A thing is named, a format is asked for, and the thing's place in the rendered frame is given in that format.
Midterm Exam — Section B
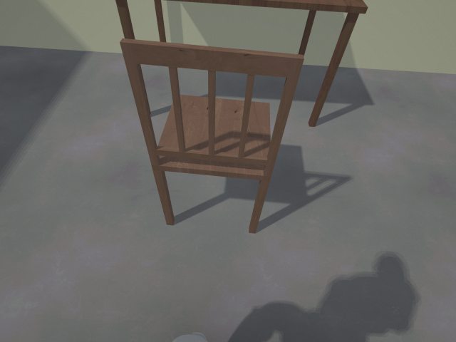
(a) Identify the chair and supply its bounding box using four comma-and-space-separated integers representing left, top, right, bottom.
120, 38, 304, 234

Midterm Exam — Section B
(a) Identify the table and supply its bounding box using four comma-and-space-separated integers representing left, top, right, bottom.
115, 0, 368, 127

